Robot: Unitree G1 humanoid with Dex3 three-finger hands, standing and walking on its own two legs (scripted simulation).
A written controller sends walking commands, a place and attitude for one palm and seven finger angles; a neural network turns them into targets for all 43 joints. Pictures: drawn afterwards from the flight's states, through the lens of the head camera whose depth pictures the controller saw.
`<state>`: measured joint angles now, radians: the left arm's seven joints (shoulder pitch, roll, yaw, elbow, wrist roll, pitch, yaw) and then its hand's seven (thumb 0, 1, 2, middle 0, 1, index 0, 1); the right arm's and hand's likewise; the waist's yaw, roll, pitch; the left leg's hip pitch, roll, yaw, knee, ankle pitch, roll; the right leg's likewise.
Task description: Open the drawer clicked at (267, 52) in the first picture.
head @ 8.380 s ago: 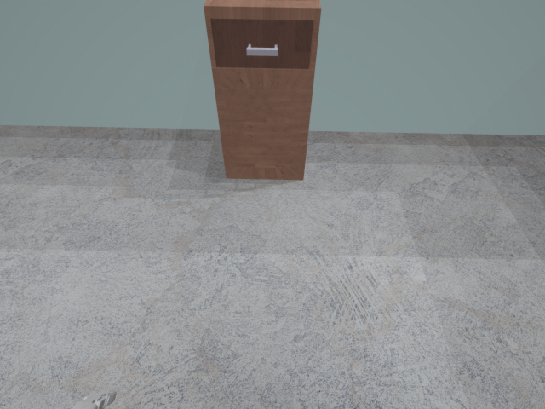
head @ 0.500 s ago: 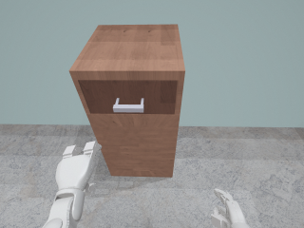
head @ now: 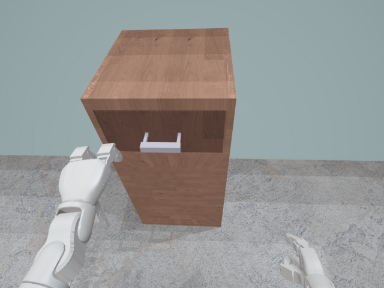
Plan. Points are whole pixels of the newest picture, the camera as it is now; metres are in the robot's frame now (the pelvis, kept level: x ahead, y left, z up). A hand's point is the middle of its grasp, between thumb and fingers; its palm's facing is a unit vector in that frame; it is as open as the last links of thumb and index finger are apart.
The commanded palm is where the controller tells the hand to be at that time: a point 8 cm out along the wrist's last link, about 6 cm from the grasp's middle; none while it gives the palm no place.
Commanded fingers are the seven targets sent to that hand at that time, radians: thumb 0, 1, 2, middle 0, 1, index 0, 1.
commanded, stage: raise the hand with hooked fingers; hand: left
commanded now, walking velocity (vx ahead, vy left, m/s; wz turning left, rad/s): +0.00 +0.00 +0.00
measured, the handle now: (161, 141) +0.51 +0.17 -0.04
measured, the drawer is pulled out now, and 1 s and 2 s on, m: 0.00 0.00 0.00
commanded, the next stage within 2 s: move the hooked fingers above the handle in 0.56 s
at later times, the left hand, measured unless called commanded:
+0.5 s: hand (105, 176) +0.30 +0.22 +0.09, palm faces +0.09 -0.09 -0.99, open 13.8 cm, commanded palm +0.28 +0.23 +0.14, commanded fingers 0.00 -0.50 0.30 -0.30 -1.20 -0.30 -1.20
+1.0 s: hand (117, 167) +0.33 +0.21 +0.07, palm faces +0.08 -0.06 -0.99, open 13.8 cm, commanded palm +0.31 +0.21 +0.12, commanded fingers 0.00 -0.50 0.30 -0.30 -1.20 -0.30 -1.20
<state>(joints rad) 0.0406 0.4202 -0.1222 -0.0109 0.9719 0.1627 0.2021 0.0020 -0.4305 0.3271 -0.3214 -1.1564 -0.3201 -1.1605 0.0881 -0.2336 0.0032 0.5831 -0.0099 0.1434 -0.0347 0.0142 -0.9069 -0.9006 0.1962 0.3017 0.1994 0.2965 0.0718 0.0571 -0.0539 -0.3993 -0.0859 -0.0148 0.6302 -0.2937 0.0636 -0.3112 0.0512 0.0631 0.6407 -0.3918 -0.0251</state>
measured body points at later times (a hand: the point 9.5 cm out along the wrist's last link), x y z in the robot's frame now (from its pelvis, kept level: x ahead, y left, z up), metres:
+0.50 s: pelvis +0.00 -0.01 +0.00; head +0.02 -0.04 +0.45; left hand +0.29 +0.22 +0.14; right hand +0.19 -0.25 -0.11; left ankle +0.02 +0.08 -0.72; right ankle -0.04 -0.11 -0.72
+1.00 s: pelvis -0.01 -0.01 +0.00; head +0.01 -0.04 +0.45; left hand +0.32 +0.21 +0.13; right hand +0.17 -0.24 -0.11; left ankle +0.02 +0.08 -0.72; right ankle -0.04 -0.11 -0.72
